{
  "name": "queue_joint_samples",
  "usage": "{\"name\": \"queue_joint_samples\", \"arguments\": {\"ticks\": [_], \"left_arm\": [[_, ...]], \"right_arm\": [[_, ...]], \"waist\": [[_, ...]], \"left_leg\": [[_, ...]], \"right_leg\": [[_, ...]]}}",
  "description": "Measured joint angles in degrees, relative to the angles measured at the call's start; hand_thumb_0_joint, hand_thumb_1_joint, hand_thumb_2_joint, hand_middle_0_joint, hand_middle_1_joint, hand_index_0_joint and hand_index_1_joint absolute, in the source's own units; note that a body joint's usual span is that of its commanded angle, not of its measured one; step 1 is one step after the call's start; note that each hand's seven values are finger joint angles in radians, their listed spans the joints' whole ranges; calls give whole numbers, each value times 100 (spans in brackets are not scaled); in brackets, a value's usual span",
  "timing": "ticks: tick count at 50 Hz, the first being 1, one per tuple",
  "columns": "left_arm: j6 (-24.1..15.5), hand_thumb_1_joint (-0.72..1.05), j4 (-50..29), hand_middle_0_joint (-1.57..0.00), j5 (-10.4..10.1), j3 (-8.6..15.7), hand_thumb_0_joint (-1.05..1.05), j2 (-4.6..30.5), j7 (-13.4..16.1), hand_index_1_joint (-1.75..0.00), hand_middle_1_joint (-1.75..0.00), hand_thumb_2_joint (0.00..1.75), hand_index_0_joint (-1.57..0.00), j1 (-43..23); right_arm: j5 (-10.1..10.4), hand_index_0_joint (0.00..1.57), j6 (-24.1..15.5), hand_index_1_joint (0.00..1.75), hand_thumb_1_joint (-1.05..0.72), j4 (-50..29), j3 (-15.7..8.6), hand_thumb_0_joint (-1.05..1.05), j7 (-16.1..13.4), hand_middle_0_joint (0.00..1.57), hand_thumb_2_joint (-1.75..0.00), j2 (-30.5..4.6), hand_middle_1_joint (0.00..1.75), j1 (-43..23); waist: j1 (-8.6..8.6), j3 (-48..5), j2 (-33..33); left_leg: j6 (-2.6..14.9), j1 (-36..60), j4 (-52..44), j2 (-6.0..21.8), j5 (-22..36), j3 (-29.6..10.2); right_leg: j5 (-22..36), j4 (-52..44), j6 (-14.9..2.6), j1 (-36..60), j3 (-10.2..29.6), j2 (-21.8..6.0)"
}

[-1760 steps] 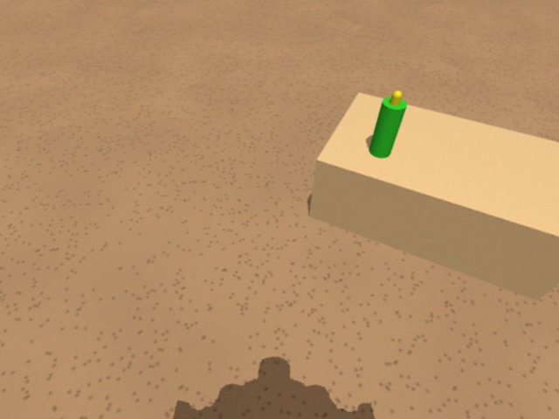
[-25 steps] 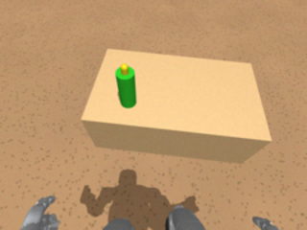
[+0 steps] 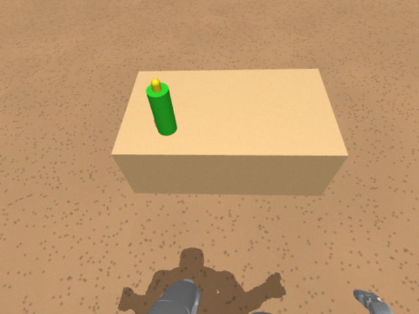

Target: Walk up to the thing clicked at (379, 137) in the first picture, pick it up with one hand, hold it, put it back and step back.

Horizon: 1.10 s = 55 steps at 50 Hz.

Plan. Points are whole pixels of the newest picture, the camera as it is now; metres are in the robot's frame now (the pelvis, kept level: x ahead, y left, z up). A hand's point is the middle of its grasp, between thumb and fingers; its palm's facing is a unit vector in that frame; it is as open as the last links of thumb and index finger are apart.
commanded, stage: step back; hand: left
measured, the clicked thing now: (161, 106) +0.89 +0.26 -0.26
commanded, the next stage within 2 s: stand in 1.74 s
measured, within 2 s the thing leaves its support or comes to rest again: neither
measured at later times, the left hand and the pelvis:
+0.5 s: hand out of the picture -0.08 +0.26 -0.15, palm faces +0.03 -0.91 -0.41, open 7.4 cm; pelvis -0.16 -0.02 +0.00, yaw +2 degrees
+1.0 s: hand out of the picture -0.26 +0.26 -0.14, palm faces +0.13 -0.89 -0.43, open 7.4 cm; pelvis -0.28 -0.03 +0.00, yaw +7 degrees
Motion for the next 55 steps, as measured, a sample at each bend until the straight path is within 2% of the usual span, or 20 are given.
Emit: {"name": "queue_joint_samples", "arguments": {"ticks": [4, 8, 10, 12, 15, 17, 19, 24, 26, 28, 31, 33, 35, 38, 42, 45, 47, 49, 53, 55], "left_arm": [[-45, 90, -227, -20, 22, 0, 1, 44, 83, -30, -30, 90, -20, -233], [-96, 90, -507, -20, -22, -14, 1, 155, 160, -30, -30, 90, -20, -561], [-68, 90, -588, -20, -77, -31, 1, 222, 162, -30, -30, 90, -20, -709], [-5, 90, -567, -20, -119, -27, 1, 308, 158, -30, -30, 90, -20, -886], [111, 90, -401, -20, -162, -16, 1, 266, 187, -30, -30, 90, -20, -953], [137, 90, -317, -20, -205, -4, 1, 276, 177, -30, -30, 90, -20, -905], [103, 90, -263, -20, -223, 9, 1, 278, 151, -30, -30, 90, -20, -823], [-7, 90, -107, -20, -180, -21, 1, 233, 99, -30, -30, 90, -20, -553], [-69, 90, 3, -20, -150, -33, 1, 226, 89, -30, -30, 90, -20, -454], [-124, 90, 168, -20, -74, -38, 1, 91, 100, -30, -30, 90, -20, -432], [-143, 90, 196, -20, -24, -83, 1, 44, 75, -30, -30, 90, -20, -227], [-144, 90, 234, -20, -10, -93, 1, 29, 102, -30, -30, 90, -20, -144], [-156, 90, 242, -20, 20, -72, 1, 43, 124, -30, -30, 89, -21, -127], [-226, 90, 168, -20, 56, -30, 1, 86, 127, -30, -30, 89, -21, -146], [-293, 90, 98, -20, 53, 16, 1, 211, 87, -30, -30, 90, -21, -189], [-234, 90, 179, -20, 35, 28, 1, 338, 64, -30, -30, 90, -20, -227], [-179, 90, 363, -20, -20, 20, 1, 321, 53, -30, -30, 90, -20, -163], [-159, 90, 520, -20, -75, 15, 1, 336, 3, -30, -30, 90, -20, -101], [-268, 90, 703, -20, -119, 31, 1, 352, -77, -30, -30, 90, -20, 6], [-323, 90, 808, -20, -86, 38, 1, 249, -63, -30, -30, 90, -20, -8]], "right_arm": [[-31, 20, -27, 30, -91, 80, 19, 1, -13, 21, -90, -21, 30, 242], [-85, 20, -21, 30, -91, 155, 41, 1, 18, 21, -90, 48, 30, 329], [-100, 20, -63, 30, -91, 166, 46, 1, 49, 21, -90, 90, 30, 334], [-141, 20, -104, 30, -91, 217, 37, 1, 64, 21, -90, 223, 30, 261], [-156, 20, -111, 30, -91, 193, 113, 1, 149, 21, -90, 284, 30, 205], [-175, 20, -107, 30, -91, 170, 160, 1, 134, 21, -90, 338, 30, 172], [-201, 21, -94, 30, -90, 127, 175, 1, 119, 21, -90, 351, 30, 106], [-226, 21, -60, 30, -90, -105, 128, 1, 123, 21, -90, 239, 30, -196], [-168, 21, -28, 30, -90, -180, 128, 1, 140, 21, -90, 159, 30, -303], [-111, 20, 24, 30, -90, -145, 90, 1, 136, 21, -90, 21, 30, -435], [-66, 20, 140, 30, -91, -33, 36, 1, 57, 21, -90, 49, 30, -370], [-36, 20, 132, 30, -91, 9, 35, 1, 51, 21, -90, 35, 30, -273], [-46, 20, 89, 30, -91, 47, 29, 1, 62, 21, -90, 17, 30, -142], [-100, 20, 69, 30, -91, 193, 15, 1, 97, 21, -90, -13, 30, 84], [-179, 20, 48, 30, -91, 505, 1, 1, 179, 21, -90, 25, 30, 305], [-204, 20, -61, 30, -91, 742, -36, 1, 230, 21, -90, 158, 30, 344], [-223, 20, -132, 30, -91, 800, -13, 1, 265, 21, -90, 224, 30, 430], [-240, 20, -200, 30, -91, 843, 41, 1, 271, 21, -90, 299, 30, 491], [-257, 20, -271, 30, -90, 883, 122, 1, 288, 21, -90, 401, 30, 467], [-235, 20, -238, 30, -90, 876, 120, 1, 286, 21, -90, 363, 30, 395]], "waist": [[-76, 50, 4], [-135, 188, -60], [-177, 235, -123], [-149, 366, -396], [-214, 342, -331], [-227, 239, -330], [-193, 166, -326], [-87, 140, -199], [-42, 108, -141], [-83, 182, 197], [57, 62, 111], [71, 15, 77], [54, -12, 73], [41, -54, 119], [18, -149, 95], [41, -140, -169], [-11, -280, -203], [-93, -403, -214], [-120, -506, -299], [-119, -463, -134]], "left_leg": [[-60, 430, -3, 16, -152, 105], [-48, 1119, -1256, 298, -244, 392], [13, 1539, -2244, 414, 234, 574], [71, 1640, -2542, 280, 632, 720], [130, 1473, -2430, 439, 712, 652], [117, 1411, -2579, 551, 893, 629], [114, 1337, -2718, 648, 1072, 645], [66, 993, -2768, 867, 1396, 757], [-32, 758, -2588, 937, 1439, 801], [2, 535, -2290, 1056, 1342, 545], [25, 161, -888, 387, 17, -3], [11, 49, -4, 78, -77, -156], [-45, 127, 393, 7, -10, -134], [-106, 565, -21, 175, -18, 18], [-58, 1386, -1685, 510, -356, 337], [-10, 1896, -2810, 439, 528, 588], [56, 1878, -2848, 440, 649, 606], [119, 1890, -2941, 502, 706, 577], [0, 1920, -3008, 604, 783, 621], [-59, 1880, -2783, 776, 655, 575]], "right_leg": [[221, -53, -9, -209, -150, -73], [333, 146, 8, -518, -352, -153], [336, 367, 42, -719, -431, -212], [374, 618, 41, -892, -286, -357], [-863, 1826, -11, -1182, 202, 184], [-1020, 2691, -34, -1297, 454, 509], [-963, 3013, 7, -1205, 481, 609], [-859, 1492, 166, -318, 135, 332], [-336, 285, 126, 169, -29, 212], [-270, -43, -1, 285, -213, 397], [-127, 159, -94, 1, -115, 251], [41, 64, -97, -68, -93, 137], [172, 4, -96, -153, -126, 55], [287, -2, -88, -276, -254, -21], [316, 143, -71, -440, -478, -163], [255, 364, -11, -558, -403, -360], [-381, 585, -1, -629, -228, -235], [-564, 906, -3, -679, -92, -58], [-296, 217, 9, -280, -192, 4], [409, -261, -34, -34, -289, 167]]}}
